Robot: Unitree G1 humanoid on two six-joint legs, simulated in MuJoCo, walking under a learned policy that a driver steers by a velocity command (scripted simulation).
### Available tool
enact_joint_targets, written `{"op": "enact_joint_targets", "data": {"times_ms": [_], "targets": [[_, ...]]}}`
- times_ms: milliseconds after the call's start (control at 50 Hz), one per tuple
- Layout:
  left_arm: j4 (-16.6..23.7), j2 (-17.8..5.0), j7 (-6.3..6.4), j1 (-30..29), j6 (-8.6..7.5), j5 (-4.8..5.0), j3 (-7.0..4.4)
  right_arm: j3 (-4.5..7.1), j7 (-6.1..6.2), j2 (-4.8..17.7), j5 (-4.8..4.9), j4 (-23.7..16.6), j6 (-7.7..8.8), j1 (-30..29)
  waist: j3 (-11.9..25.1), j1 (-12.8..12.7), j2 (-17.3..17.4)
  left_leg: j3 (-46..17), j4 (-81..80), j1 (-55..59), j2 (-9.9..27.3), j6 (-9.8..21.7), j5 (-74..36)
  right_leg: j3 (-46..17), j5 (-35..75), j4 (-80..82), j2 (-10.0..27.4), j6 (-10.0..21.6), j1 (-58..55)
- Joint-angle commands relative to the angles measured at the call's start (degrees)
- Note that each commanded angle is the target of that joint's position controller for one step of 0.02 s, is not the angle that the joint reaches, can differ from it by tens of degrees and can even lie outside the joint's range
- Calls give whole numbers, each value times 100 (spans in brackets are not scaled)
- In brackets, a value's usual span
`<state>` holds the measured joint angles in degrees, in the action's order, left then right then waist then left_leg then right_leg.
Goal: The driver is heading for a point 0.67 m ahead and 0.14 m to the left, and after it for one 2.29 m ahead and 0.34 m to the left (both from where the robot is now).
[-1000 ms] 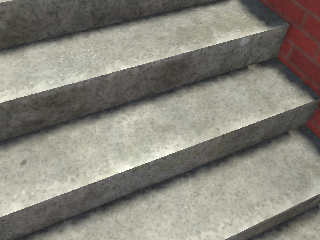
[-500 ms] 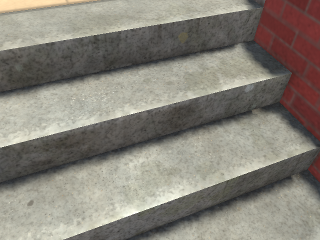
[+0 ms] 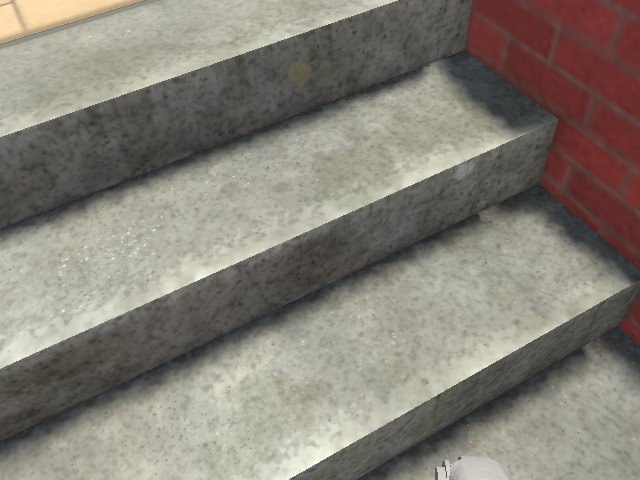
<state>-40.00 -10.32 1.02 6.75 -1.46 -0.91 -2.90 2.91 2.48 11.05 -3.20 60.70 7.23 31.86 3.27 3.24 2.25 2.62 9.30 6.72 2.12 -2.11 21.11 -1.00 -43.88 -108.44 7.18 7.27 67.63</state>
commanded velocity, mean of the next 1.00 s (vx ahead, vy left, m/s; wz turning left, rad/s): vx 0.48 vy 0.00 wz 0.41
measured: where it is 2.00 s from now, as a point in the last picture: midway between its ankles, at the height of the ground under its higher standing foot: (228, 9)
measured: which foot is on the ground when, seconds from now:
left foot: down 0.00-0.12, up 0.14-0.72, down 0.74-1.00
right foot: up 0.00-0.08, down 0.10-0.76, up 0.78-1.00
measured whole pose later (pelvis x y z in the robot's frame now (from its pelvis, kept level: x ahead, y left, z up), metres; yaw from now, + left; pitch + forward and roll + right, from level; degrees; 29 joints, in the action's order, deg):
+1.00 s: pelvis +0.58 -0.08 +0.32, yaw +26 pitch +3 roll +0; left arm -30.1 -4.2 1.0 3.0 -4.1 -3.6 1.0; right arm 3.8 0.1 12.3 -1.3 53.2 4.4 23.2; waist 3.6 0.4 0.1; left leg -0.7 39.8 -19.4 -10.0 8.5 22.9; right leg -3.4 -9.0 -116.9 4.6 3.7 65.5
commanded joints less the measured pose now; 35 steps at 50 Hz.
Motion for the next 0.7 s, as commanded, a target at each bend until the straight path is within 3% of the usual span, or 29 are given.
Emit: {"op": "enact_joint_targets", "data": {"times_ms": [20,40,60,80,100,120,140,160,180,200,220,240,260,280,300,340,360,400,440,500,540,560,580,600,620,640,660,680,700], "targets": [[1774,211,-2,-2474,-177,80,369,76,-11,749,133,171,64,246,-1760,156,325,-469,-1446,11,1811,1154,-1140,392,-435,919,456,220,2564],[1835,429,-151,-2093,-96,92,510,19,-13,672,337,105,-96,-76,-1520,-87,180,-31,-2055,-1532,1390,1284,-1338,964,478,2241,385,357,263],[1668,618,-313,-1325,-78,250,548,-60,-27,609,632,-128,-168,-577,-848,-537,-137,214,-2015,-3443,1143,1360,-2663,1111,2398,3530,52,465,-3517],[1049,86,-346,97,4,269,227,81,-124,1236,652,-466,-132,-498,549,-894,-264,249,-583,-3430,967,1462,-5576,1558,2639,3391,-679,300,-5718],[453,-349,-261,2181,110,163,-68,314,-285,2069,524,-597,25,-743,1834,-1892,458,110,1309,-2900,1040,1222,-8261,1243,2654,3768,-1122,254,-7315],[101,-1088,-161,3033,123,-6,-336,415,-488,2132,627,-594,220,-949,2464,-2344,301,-365,3294,-3066,756,737,-7554,-7,2531,4818,-755,322,-8021],[-44,-2125,-42,2985,26,-201,-552,190,-657,990,748,-983,365,-876,3075,-1882,-2391,-732,6327,-4024,-631,390,-1422,-3478,2877,7387,1503,693,-8156],[188,-2088,-50,2053,14,-141,-582,190,-581,664,441,-799,349,-466,3536,-1442,-2063,-1904,8886,-3566,-883,395,-1122,-4715,2304,8390,1641,404,-7264],[155,-1875,-120,1122,-73,-123,-488,158,-451,198,342,-1076,225,-529,2892,-735,-1786,-1793,9757,-4028,-554,336,-1500,-4427,959,8455,1691,274,-6354],[-147,-1320,-145,660,-119,-32,-355,125,-421,131,256,-1263,152,-799,2096,-366,-1216,-1032,9756,-4276,-69,433,-2061,-3953,-435,8386,1519,200,-5635],[-335,-731,-115,221,-145,33,-195,78,-398,-26,101,-1354,108,-938,1204,-152,-1200,-752,9970,-4657,59,525,-2413,-3293,-802,8004,1296,150,-4716],[-472,-312,-113,97,-182,-47,-64,28,-383,-170,20,-1450,-18,-1037,561,-2,-1193,-780,10207,-4840,75,636,-2246,-2623,-704,7807,1146,94,-3902],[-689,58,-128,221,-233,-186,28,8,-358,-201,52,-1632,-128,-1450,189,-72,-748,-815,10475,-5129,-8,813,-2085,-2278,-403,7906,1239,75,-3508],[-909,219,-137,428,-317,-258,77,-104,-334,-477,96,-1906,-215,-1826,-59,-5,-472,-917,10746,-5505,-11,918,-2222,-2240,90,8121,1387,21,-3331],[-1157,129,-192,726,-455,-263,40,-176,-303,-649,119,-2123,-269,-2014,-253,69,-343,-935,10776,-5986,9,979,-1949,-1905,485,8337,1367,4,-3424],[-1361,122,-266,833,-654,-165,26,-179,-205,-649,162,-2169,-402,-2100,-443,180,-223,-1122,10583,-6532,-38,901,-1864,-1154,1297,8680,1376,-173,-3635],[-1284,-7,-294,714,-703,-170,38,-136,-166,-392,168,-2225,-445,-2172,-478,206,-249,-841,9982,-6418,-163,827,-1944,-466,1717,9036,1239,-228,-3599],[-1410,54,-228,1191,-740,-164,72,-36,-89,-278,157,-2086,-472,-2309,-330,-58,-133,-565,11025,-7019,-398,829,-1914,-118,2314,9209,1318,-141,-4403],[-1629,-76,-180,1612,-742,-158,43,-115,-37,-552,209,-2214,-480,-2805,-567,-218,-104,-544,11563,-8000,-479,969,-1544,234,2575,9350,1222,-256,-5092],[-1849,-89,-144,2304,-742,-236,42,-228,-3,-762,152,-2529,-515,-3599,-695,-396,64,-387,11519,-8844,-475,1158,-1099,750,2856,9441,950,-536,-6012],[-1966,104,-120,2639,-711,-189,85,-347,-73,-850,189,-2831,-590,-4141,-756,-440,-179,31,10643,-8765,-380,1164,-1053,1214,3082,9655,658,-785,-6097],[-2014,94,-73,2810,-708,-177,80,-348,-105,-810,187,-2942,-635,-4384,-760,-546,-469,206,10313,-8670,-386,1135,-986,1268,3253,9777,621,-732,-6178],[-2065,-52,50,2906,-711,-158,43,-348,-158,-802,226,-3013,-677,-4419,-670,-448,-777,98,10027,-8657,-133,1177,-957,1297,3642,9981,771,-648,-6529],[-2023,-268,132,3012,-669,-168,11,-369,-231,-695,267,-3032,-736,-4501,-623,-569,-924,713,9646,-8461,-86,1166,-416,1486,4575,10406,845,-429,-6750],[-2009,-268,196,2982,-654,-137,0,-393,-273,-705,197,-3076,-760,-4671,-608,-634,-750,863,8929,-8044,14,1166,-53,1661,5184,10520,711,-361,-6921],[-2017,-242,265,2975,-597,-31,22,-476,-303,-806,240,-3106,-776,-4791,-682,-601,-602,1092,7941,-7395,-9,1243,318,1867,6187,10644,636,-254,-6872],[-1812,-220,350,2603,-579,125,87,-475,-278,-858,275,-2772,-812,-4079,-358,-312,-579,1632,7392,-6087,-396,1343,507,2315,9556,9979,626,-255,-6763],[-1675,-612,402,2639,-616,214,26,-450,-222,-738,383,-2634,-847,-3626,-160,-108,-775,1906,6736,-5110,-748,1370,948,2241,12319,9322,860,-181,-6635],[-1590,-1002,404,2713,-638,203,-55,-354,-162,-601,378,-2513,-922,-2954,224,125,-1340,1928,6426,-4437,-1017,1415,1365,2076,13738,8562,1216,-78,-6883]]}}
